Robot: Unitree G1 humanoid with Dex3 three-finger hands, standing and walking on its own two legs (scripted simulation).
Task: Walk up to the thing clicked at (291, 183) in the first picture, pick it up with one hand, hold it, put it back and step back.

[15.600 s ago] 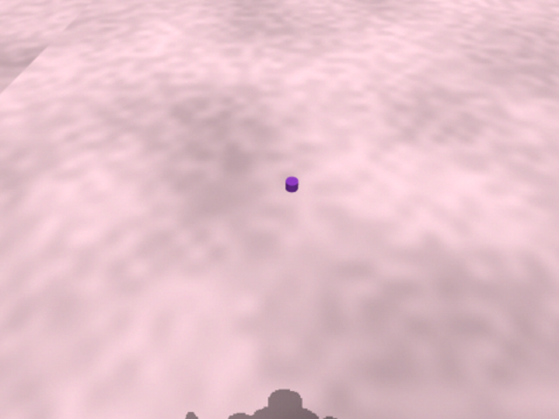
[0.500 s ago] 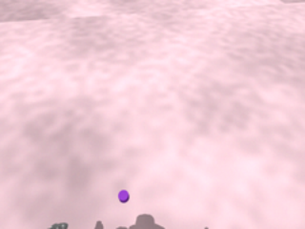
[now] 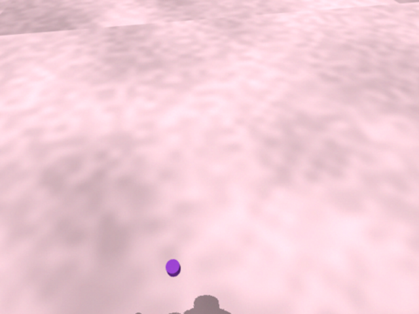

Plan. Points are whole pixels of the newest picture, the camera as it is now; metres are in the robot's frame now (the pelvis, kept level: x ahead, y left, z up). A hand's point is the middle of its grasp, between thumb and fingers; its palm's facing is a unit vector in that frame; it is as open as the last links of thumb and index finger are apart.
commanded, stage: walk up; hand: left
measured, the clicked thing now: (173, 268) +0.43 +0.22 -0.76
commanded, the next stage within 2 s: stand in 0.14 s
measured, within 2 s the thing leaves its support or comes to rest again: neither
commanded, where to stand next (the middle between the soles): +0.05 -0.01 m, yaw +0 degrees
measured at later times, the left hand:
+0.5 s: hand out of the picture +0.07 +0.24 -0.15, palm faces -0.02 -0.94 -0.33, open 7.4 cm
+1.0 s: hand out of the picture +0.05 +0.24 -0.16, palm faces -0.02 -0.94 -0.34, open 7.4 cm
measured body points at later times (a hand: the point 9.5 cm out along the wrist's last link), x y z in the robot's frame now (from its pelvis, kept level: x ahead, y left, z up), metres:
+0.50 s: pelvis -0.01 -0.01 +0.00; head +0.00 -0.01 +0.45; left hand +0.07 +0.29 -0.13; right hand +0.06 -0.31 -0.13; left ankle -0.03 +0.12 -0.75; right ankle +0.00 -0.13 -0.75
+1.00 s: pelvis -0.01 -0.01 +0.00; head +0.00 -0.01 +0.45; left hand +0.05 +0.29 -0.13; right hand +0.05 -0.31 -0.14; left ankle -0.03 +0.12 -0.75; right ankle +0.00 -0.13 -0.75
